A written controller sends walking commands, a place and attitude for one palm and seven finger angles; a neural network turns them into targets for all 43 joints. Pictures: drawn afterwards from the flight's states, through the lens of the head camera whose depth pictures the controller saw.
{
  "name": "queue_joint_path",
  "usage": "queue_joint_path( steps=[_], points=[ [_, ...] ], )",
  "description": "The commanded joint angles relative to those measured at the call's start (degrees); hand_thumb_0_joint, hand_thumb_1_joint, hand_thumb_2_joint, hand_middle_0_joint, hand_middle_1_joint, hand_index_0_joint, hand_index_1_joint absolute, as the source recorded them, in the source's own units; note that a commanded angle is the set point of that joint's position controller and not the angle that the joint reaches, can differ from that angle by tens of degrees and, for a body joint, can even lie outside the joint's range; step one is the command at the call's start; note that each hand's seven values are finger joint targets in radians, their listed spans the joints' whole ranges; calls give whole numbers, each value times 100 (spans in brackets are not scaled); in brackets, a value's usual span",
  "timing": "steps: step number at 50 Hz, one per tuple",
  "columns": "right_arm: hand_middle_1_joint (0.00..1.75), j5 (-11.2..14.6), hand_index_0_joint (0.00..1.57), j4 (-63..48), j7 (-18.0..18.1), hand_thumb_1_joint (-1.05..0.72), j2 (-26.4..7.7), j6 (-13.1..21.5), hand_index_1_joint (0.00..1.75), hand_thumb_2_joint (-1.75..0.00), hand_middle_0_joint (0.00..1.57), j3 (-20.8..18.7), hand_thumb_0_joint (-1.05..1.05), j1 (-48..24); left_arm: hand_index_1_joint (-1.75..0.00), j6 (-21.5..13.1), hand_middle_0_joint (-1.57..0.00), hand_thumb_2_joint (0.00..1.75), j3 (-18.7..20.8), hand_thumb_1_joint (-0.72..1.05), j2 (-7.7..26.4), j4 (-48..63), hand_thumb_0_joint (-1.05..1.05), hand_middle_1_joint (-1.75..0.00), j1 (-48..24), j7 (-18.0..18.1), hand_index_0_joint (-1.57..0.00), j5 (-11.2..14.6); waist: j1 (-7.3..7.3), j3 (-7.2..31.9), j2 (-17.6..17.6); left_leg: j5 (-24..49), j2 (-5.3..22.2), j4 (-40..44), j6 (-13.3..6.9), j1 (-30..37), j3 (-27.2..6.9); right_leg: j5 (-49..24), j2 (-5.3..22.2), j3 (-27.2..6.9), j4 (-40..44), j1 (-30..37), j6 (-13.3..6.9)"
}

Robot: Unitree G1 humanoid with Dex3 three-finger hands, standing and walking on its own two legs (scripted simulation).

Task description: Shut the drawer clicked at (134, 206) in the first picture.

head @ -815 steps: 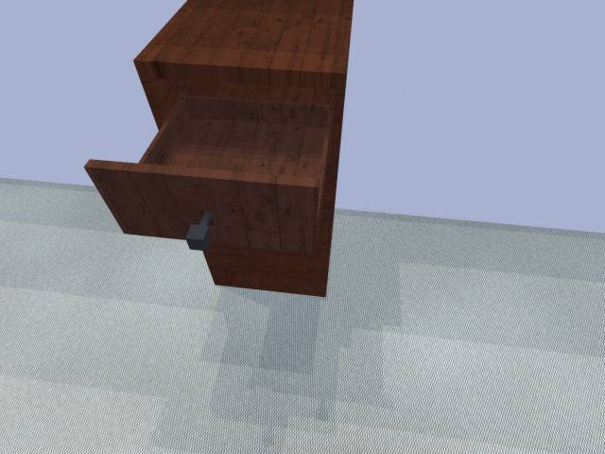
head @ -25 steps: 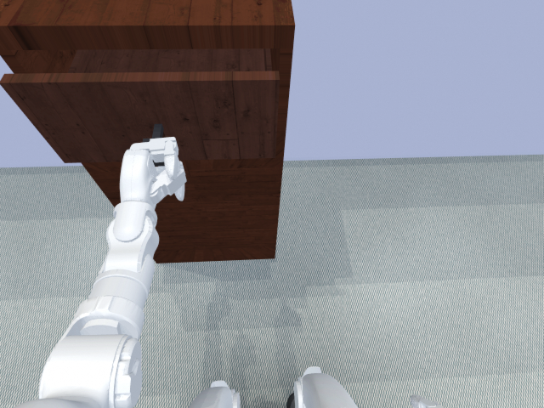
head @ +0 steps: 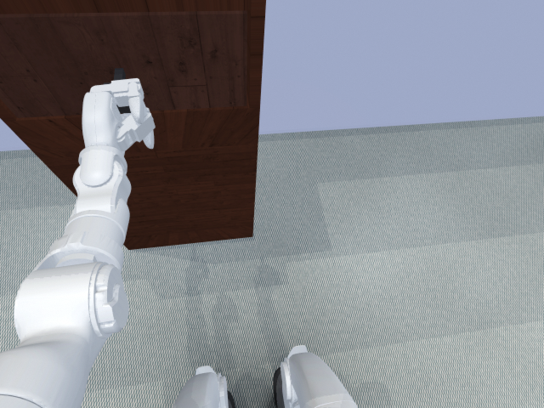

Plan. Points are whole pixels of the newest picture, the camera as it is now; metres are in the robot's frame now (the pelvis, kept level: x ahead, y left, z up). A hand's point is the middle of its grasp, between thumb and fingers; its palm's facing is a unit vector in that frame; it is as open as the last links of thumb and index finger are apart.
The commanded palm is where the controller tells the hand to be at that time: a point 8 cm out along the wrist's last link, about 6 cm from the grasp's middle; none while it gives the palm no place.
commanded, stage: push the drawer shut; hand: left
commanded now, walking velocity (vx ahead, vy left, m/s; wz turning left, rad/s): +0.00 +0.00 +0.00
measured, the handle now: (118, 89) +0.58 +0.17 +0.07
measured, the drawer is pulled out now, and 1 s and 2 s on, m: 0.00 0.00 0.00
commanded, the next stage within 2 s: pull the fist back off the drawer in 0.26 s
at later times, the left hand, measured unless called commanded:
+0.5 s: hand (150, 119) +0.52 +0.12 +0.07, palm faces +0.04 -1.00 -0.03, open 3.4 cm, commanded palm +0.52 +0.17 +0.07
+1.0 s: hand (145, 130) +0.50 +0.13 +0.07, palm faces +0.03 -1.00 -0.01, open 3.2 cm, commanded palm +0.46 +0.18 +0.07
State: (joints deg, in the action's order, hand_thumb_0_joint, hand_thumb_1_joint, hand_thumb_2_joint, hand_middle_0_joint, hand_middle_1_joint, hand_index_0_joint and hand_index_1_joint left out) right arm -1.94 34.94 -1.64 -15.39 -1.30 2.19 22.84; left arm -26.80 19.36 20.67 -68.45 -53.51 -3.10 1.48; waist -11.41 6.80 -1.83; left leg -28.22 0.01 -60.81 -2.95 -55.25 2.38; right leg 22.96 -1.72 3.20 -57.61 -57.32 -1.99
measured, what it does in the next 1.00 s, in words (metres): stands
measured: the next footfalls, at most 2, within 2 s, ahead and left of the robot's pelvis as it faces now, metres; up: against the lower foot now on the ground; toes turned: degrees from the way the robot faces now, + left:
none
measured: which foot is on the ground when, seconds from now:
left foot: down 0.00-1.00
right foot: down 0.00-1.00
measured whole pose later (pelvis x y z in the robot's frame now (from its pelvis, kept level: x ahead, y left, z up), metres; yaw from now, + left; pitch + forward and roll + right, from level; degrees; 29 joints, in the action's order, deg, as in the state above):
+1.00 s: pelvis +0.01 +0.01 +0.01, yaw -2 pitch +22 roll -2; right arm -1.3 32.5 -3.4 -15.1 -4.0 1.7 24.2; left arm -25.0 18.1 17.1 -57.4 -43.4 -1.4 3.6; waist -9.9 7.7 -2.1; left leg -28.4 0.5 -58.1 -3.5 -51.7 4.0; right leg 22.3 -2.6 1.3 -54.7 -54.3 -1.3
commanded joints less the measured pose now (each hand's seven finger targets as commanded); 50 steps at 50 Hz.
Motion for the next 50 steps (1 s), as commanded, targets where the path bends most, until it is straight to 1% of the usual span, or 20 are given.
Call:
queue_joint_path(
  steps=[1, 3, 6, 8, 10, 18, 19, 21, 23, 24, 27, 29, 33, 35, 38, 40, 44, 46, 48, 50],
  points=[
    [30, 0, 20, -338, 54, -90, -946, 61, 30, -90, 20, -341, 0, 1072, -160, -291, -140, 90, 468, 90, 1859, 1227, 0, -160, -2881, 139, -140, 57, -61, 2827, -185, 1685, -28, 647, 24, 1030, -411, -1465, -45, -432, 642, 1962, 100],
    [30, 2, 20, -291, 59, -90, -921, 26, 30, -90, 20, -344, 0, 1070, -160, -256, -140, 90, 327, 90, 1729, 1149, 0, -160, -3060, 171, -140, 9, -179, 2724, -245, 1596, -29, 624, 19, 1003, -387, -1397, -39, -444, 698, 1861, 123],
    [30, -4, 20, -229, 77, -90, -973, 10, 30, -90, 20, -308, 0, 1099, -160, -213, -140, 90, 306, 90, 1836, 958, 0, -160, -3478, 281, -140, -71, -333, 2351, -207, 1141, -8, 662, 11, 813, -476, -844, -44, -403, 761, 1491, 129],
    [30, -15, 20, -215, 87, -90, -993, 38, 30, -90, 20, -297, 0, 1105, -160, -233, -140, 90, 335, 90, 1960, 911, 0, -160, -3695, 362, -140, -120, -380, 2318, -267, 918, -3, 666, 6, 771, -513, -568, -46, -408, 795, 1378, 120],
    [30, -38, 20, -189, 80, -90, -999, 66, 30, -90, 20, -290, 0, 1111, -160, -296, -140, 90, 178, 90, 1848, 1000, 0, -160, -4066, 423, -140, -179, -490, 2436, -481, 913, 16, 659, 16, 998, -611, -487, -43, -355, 733, 1084, 108],
    [30, -64, 20, -136, 81, -90, -1106, 224, 30, -90, 20, -218, 0, 1081, -160, -361, -140, 90, 7, 90, 2013, 742, 0, -160, -4738, 582, -140, -316, -747, 2423, -611, 12, 20, 637, 3, 742, -723, 244, -51, -371, 737, 655, 115],
    [30, -63, 20, -147, 84, -90, -1123, 240, 30, -90, 20, -211, 0, 1093, -160, -350, -140, 90, 75, 90, 2116, 653, 0, -160, -4658, 591, -140, -336, -683, 2452, -544, -52, 12, 664, 3, 692, -751, 301, -52, -363, 736, 717, 102],
    [30, -66, 20, -160, 64, -90, -1134, 260, 30, -90, 20, -207, 0, 1090, -160, -343, -140, 90, -63, 90, 1958, 626, 0, -160, -4672, 571, -140, -374, -680, 2553, -768, -119, 17, 686, 24, 851, -813, 317, -42, -330, 684, 549, 87],
    [30, -72, 20, -167, 54, -90, -1162, 266, 30, -90, 20, -208, 0, 1099, -160, -296, -140, 90, -3, 90, 1997, 570, 0, -160, -4608, 587, -140, -366, -657, 2532, -638, -159, 34, 709, 23, 852, -872, 332, -36, -300, 663, 528, 90],
    [30, -73, 20, -185, 38, -90, -1140, 276, 30, -90, 20, -211, 0, 1089, -160, -272, -140, 90, -111, 90, 1839, 592, 0, -160, -4579, 573, -140, -362, -638, 2548, -675, -155, 22, 696, 20, 815, -836, 338, -37, -311, 674, 563, 88],
    [30, -81, 20, -189, 7, -90, -1167, 264, 30, -90, 20, -226, 0, 1095, -160, -229, -140, 90, -92, 90, 1767, 576, 0, -160, -4478, 552, -140, -335, -594, 2546, -757, -177, 36, 717, 42, 934, -885, 320, -23, -281, 652, 449, 78],
    [30, -68, 20, -220, -1, -90, -1171, 254, 30, -90, 20, -218, 0, 1095, -160, -197, -140, 90, 39, 90, 1904, 567, 0, -160, -4255, 550, -140, -309, -492, 2519, -614, -168, 21, 724, 29, 784, -828, 357, -34, -306, 684, 651, 68],
    [30, -38, 20, -280, -14, -90, -1147, 199, 30, -90, 20, -249, 0, 1102, -160, -198, -140, 90, 86, 90, 1810, 727, 0, -160, -3794, 453, -140, -230, -319, 2636, -438, 111, 24, 754, 39, 853, -765, 203, -47, -305, 708, 943, 55],
    [30, -36, 20, -314, -34, -90, -1107, 177, 30, -90, 20, -271, 0, 1075, -160, -208, -140, 90, -48, 90, 1481, 850, 0, -160, -3502, 412, -140, -146, -257, 2672, -519, 357, 31, 782, 54, 1097, -752, 11, -57, -264, 694, 933, 41],
    [30, -6, 20, -370, -43, -90, -1088, 110, 30, -90, 20, -299, 0, 1035, -160, -188, -140, 90, 172, 90, 1560, 1012, 0, -160, -2919, 381, -140, -18, -66, 2724, -293, 632, 20, 779, 54, 1013, -601, -180, -68, -314, 767, 1353, 47],
    [30, 10, 20, -437, -45, -90, -1049, 63, 30, -90, 20, -321, 0, 1026, -160, -216, -140, 90, 233, 90, 1518, 1165, 0, -160, -2451, 336, -140, 49, 83, 2802, -338, 999, 14, 825, 72, 1172, -533, -531, -85, -301, 754, 1603, 23],
    [30, 51, 20, -591, -100, -90, -972, -62, 30, -90, 20, -386, 0, 918, -160, -212, -140, 90, 173, 90, 1144, 1746, 0, -160, -1430, 277, -140, 226, 325, 2872, -176, 1713, 10, 890, 106, 1408, -395, -1312, -103, -294, 767, 2087, 22],
    [30, 76, 20, -660, -110, -90, -944, -124, 30, -90, 20, -414, 0, 884, -160, -188, -140, 90, 239, 90, 1116, 1999, 0, -160, -803, 264, -140, 290, 441, 2822, -32, 2098, 4, 912, 113, 1446, -323, -1780, -106, -297, 756, 2344, 26],
    [30, 109, 20, -702, -135, -90, -876, -152, 30, -90, 20, -446, 0, 800, -160, -199, -140, 90, -45, 90, 751, 2470, 0, -160, -525, 221, -140, 338, 424, 2723, 92, 2299, 12, 935, 100, 1499, -276, -2103, -103, -315, 792, 2512, 52],
    [30, 124, 20, -655, -117, -90, -876, -175, 30, -90, 20, -477, 0, 786, -160, -204, -140, 90, -62, 90, 745, 2698, 0, -160, -468, 244, -140, 361, 399, 2556, -12, 2579, 39, 927, 120, 1680, -294, -2284, -96, -290, 753, 2394, 49]
  ],
)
